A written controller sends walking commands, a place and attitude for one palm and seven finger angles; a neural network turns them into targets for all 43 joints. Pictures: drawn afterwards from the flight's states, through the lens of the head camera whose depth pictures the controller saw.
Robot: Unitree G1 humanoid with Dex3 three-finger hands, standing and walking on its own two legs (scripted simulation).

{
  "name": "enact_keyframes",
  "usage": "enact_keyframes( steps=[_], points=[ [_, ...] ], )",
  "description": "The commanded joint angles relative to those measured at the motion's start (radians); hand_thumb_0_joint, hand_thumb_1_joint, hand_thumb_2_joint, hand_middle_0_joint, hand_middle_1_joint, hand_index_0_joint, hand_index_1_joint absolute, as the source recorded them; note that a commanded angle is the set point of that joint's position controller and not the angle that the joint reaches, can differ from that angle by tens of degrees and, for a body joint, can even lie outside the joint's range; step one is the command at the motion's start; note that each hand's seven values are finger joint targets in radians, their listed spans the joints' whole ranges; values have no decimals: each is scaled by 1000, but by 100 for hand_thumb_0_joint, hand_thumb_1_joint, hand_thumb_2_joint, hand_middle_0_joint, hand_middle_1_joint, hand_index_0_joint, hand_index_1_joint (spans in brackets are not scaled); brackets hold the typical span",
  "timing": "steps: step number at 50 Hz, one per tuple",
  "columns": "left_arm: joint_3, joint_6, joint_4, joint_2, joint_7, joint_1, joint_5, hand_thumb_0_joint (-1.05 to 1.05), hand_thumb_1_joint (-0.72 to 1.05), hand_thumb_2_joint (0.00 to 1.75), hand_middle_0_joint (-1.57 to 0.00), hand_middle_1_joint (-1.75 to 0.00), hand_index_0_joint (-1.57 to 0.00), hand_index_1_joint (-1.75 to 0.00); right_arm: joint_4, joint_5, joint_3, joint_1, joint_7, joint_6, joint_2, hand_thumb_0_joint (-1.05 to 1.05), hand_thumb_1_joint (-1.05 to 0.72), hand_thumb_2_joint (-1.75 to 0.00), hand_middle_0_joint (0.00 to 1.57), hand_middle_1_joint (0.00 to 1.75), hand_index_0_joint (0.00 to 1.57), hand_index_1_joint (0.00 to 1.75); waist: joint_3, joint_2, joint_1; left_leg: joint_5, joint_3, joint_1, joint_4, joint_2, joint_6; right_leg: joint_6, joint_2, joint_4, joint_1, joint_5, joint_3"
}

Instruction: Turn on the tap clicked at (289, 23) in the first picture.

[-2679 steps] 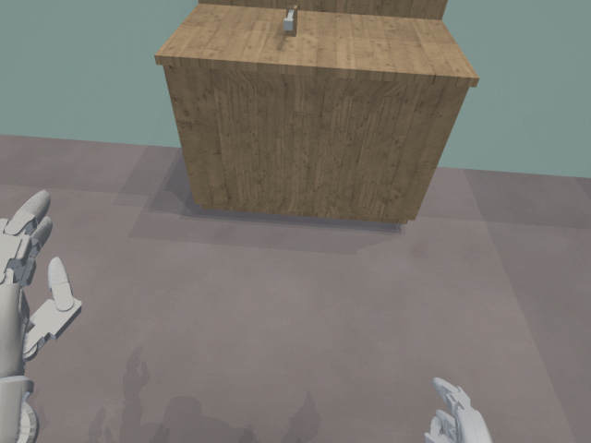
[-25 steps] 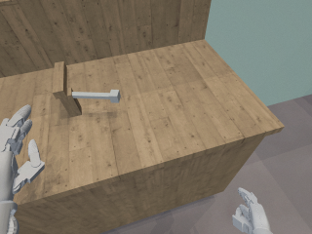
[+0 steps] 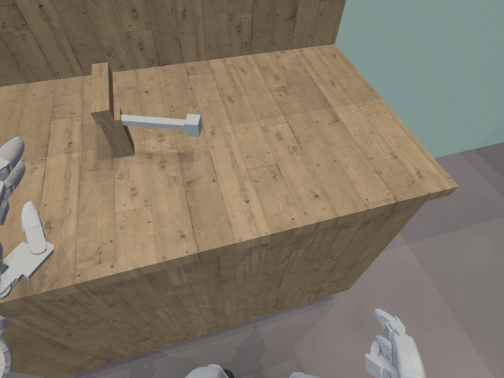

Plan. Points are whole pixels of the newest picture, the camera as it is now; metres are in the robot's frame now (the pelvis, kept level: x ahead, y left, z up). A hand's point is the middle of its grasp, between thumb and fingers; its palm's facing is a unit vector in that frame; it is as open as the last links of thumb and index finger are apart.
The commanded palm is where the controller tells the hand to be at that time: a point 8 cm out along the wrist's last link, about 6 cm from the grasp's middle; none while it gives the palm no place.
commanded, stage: step back with the hand held close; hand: left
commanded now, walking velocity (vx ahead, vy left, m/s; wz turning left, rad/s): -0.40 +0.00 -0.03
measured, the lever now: (193, 125) +0.51 +0.14 +0.09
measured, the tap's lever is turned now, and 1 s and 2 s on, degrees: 69 69 69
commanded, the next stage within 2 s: stop stepping back and stand still in 0.58 s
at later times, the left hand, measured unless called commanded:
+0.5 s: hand (24, 328) +0.15 +0.22 +0.17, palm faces +0.35 -0.84 -0.43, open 7.4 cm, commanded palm +0.09 +0.26 +0.19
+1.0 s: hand out of the picture -0.01 +0.20 +0.17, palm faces +0.43 -0.81 -0.40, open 7.4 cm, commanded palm -0.06 +0.23 +0.19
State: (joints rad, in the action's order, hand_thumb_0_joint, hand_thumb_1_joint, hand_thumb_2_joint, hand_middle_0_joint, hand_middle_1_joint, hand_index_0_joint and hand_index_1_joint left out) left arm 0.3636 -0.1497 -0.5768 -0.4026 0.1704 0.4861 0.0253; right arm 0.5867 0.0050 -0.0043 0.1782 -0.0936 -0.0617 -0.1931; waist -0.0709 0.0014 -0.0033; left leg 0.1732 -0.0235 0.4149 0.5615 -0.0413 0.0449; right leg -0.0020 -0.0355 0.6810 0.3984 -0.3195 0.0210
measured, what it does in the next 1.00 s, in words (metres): walks backwards: right foot, then left foot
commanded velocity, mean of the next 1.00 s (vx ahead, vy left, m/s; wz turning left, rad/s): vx -0.17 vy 0.02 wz -0.01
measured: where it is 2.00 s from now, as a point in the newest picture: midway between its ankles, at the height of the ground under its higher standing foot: outside the picture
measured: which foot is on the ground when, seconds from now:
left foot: down 0.00-0.20, up 0.22-0.30, down 0.32-0.64, up 0.66-0.86, down 0.88-1.00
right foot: up 0.00-0.08, down 0.10-0.38, up 0.40-0.62, down 0.64-1.00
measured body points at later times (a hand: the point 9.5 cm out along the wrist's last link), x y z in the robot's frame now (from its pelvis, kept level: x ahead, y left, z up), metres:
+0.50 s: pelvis -0.08 -0.02 +0.01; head -0.02 +0.00 +0.45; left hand +0.12 +0.27 +0.19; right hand +0.12 -0.25 -0.07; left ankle -0.03 +0.10 -0.73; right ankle -0.08 -0.14 -0.70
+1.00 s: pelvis -0.21 -0.05 +0.00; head -0.21 -0.04 +0.45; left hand -0.04 +0.24 +0.19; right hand -0.06 -0.30 -0.07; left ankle -0.22 +0.08 -0.73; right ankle -0.16 -0.15 -0.72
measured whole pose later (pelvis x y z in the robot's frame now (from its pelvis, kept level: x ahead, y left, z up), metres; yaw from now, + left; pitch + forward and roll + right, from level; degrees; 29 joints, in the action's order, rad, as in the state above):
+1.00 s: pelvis -0.21 -0.05 +0.00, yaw +3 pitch -1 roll +1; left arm 0.37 -0.13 -0.54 -0.40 0.17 0.53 0.05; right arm 0.61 -0.01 0.02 0.26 -0.06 -0.11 -0.22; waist -0.01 0.05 -0.04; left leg 0.30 0.00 0.24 0.56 0.01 -0.01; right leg 0.01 0.00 0.67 0.37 -0.36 -0.02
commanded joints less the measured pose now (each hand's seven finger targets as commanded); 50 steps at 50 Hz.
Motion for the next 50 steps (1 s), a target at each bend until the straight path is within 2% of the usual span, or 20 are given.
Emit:
enact_keyframes(
  steps=[1,5,8,10,12,14,17,19,22,30,31,32,33,36,40,41,42,44,47,50],
  points=[
    [116,-65,-181,-130,20,35,9,0,90,90,-20,-30,-20,-30,-136,6,50,-77,0,-73,-127,0,-90,-90,20,30,20,30,243,-122,23,-205,-284,-188,-230,288,75,-2,19,-48,-64,-83,37],
    [64,-64,-185,-111,-9,-40,8,0,90,90,-20,-30,-20,-30,-116,3,45,-109,14,-60,-145,0,-90,-90,20,30,20,30,234,-102,29,-251,-170,-181,-117,226,14,-6,61,-282,-140,254,58],
    [68,-63,-199,-132,-12,-67,31,0,90,90,-20,-30,-20,-30,-131,-27,64,-102,11,-49,-125,0,-90,-90,20,30,20,30,349,70,17,-178,-44,-214,81,132,-43,-64,217,-257,-148,585,153],
    [94,-73,-216,-162,-11,-31,40,0,90,90,-20,-30,-20,-30,-149,-37,65,-111,9,-37,-116,0,-90,-90,20,30,20,30,300,133,12,93,-16,-134,239,73,-63,-116,322,-286,-94,624,218],
    [117,-74,-215,-169,-15,13,39,0,90,90,-20,-30,-20,-30,-155,-28,54,-125,11,-21,-93,0,-90,-90,20,30,20,30,233,94,6,200,-42,-27,294,73,-65,-148,339,-268,-114,680,215],
    [133,-78,-212,-174,-16,20,35,0,90,90,-20,-30,-20,-30,-162,-24,44,-132,8,-9,-93,0,-90,-90,20,30,20,30,216,89,-5,139,-32,-31,143,92,-59,-113,308,-209,-150,739,173],
    [147,-95,-250,-178,-8,28,45,0,90,90,-20,-30,-20,-30,-174,-28,62,-124,-8,-9,-133,0,-90,-90,20,30,20,30,288,-89,6,-490,-111,-203,-119,237,-10,7,122,-69,-143,539,45],
    [144,-92,-267,-176,-10,35,44,0,90,90,-20,-30,-20,-30,-172,-10,61,-100,4,-28,-112,0,-90,-90,20,30,20,30,354,-222,11,-869,-240,-343,-134,345,61,22,28,91,4,-65,26],
    [86,-81,-248,-110,-9,9,35,0,90,90,-20,-30,-20,-30,-128,-2,72,-50,26,-69,-126,0,-90,-90,20,30,20,30,295,-191,5,-821,-193,-382,-128,358,93,19,15,178,74,-160,53],
    [85,-56,-226,-131,-14,-36,33,0,90,90,-20,-30,-20,-30,-138,-8,56,-116,30,-93,-148,0,-90,-90,20,30,20,30,199,-150,33,101,-134,-54,-147,253,15,21,35,-291,-200,128,-13],
    [118,-65,-245,-176,-14,-39,24,0,90,90,-20,-30,-20,-30,-142,-5,53,-112,30,-86,-141,0,-90,-90,20,30,20,30,182,-49,24,232,-80,-11,-48,187,-22,-8,110,-368,-190,236,44],
    [109,-74,-234,-186,-16,-68,31,0,90,90,-20,-30,-20,-30,-145,-9,43,-114,31,-79,-106,0,-90,-90,20,30,20,30,174,145,12,324,25,17,149,89,-76,-81,288,-412,-96,280,213],
    [97,-71,-222,-164,-18,-50,42,0,90,90,-20,-30,-20,-30,-137,-31,73,-96,25,-79,-117,0,-90,-90,20,30,20,30,224,279,28,326,16,-17,470,25,-91,-174,413,-469,8,247,342],
    [105,-60,-190,-136,-21,18,32,0,90,90,-20,-30,-20,-30,-148,-16,34,-112,29,-54,-82,0,-90,-90,20,30,20,30,260,88,-17,267,-12,41,511,74,-79,-160,341,-300,-113,437,178],
    [120,-47,-168,-134,11,15,23,0,90,90,-20,-30,-20,-30,-159,-18,48,-93,17,-54,-116,0,-90,-90,20,30,20,30,212,182,-20,247,56,-137,126,56,-38,-106,297,-353,-56,63,178],
    [116,-44,-165,-136,16,14,23,0,90,90,-20,-30,-20,-30,-155,-20,55,-77,14,-61,-132,0,-90,-90,20,30,20,30,197,137,-29,210,57,-194,-36,62,-25,-88,277,-323,-62,24,155],
    [105,-56,-209,-135,16,0,21,0,90,90,-20,-30,-20,-30,-159,-17,58,-66,12,-71,-144,0,-90,-90,20,30,20,30,191,27,-27,211,37,-227,-171,89,-3,-62,219,-254,-80,5,127],
    [106,-66,-262,-145,19,-10,22,0,90,90,-20,-30,-20,-30,-183,-20,65,-73,14,-88,-177,0,-90,-90,20,30,20,30,171,-273,-5,92,-243,-221,-282,309,91,16,44,9,-34,-26,-53],
    [101,-54,-239,-142,15,-36,10,0,90,90,-20,-30,-20,-30,-132,-16,52,-63,27,-102,-132,0,-90,-90,20,30,20,30,95,-256,-22,123,-244,-128,-298,284,114,16,46,106,-1,-89,-8],
    [57,-47,-116,-90,4,-38,8,0,90,90,-20,-30,-20,-30,-105,-22,47,-68,36,-99,-157,0,-90,-90,20,30,20,30,73,-77,6,316,-97,6,-134,198,54,16,39,-260,-249,34,-31]
  ],
)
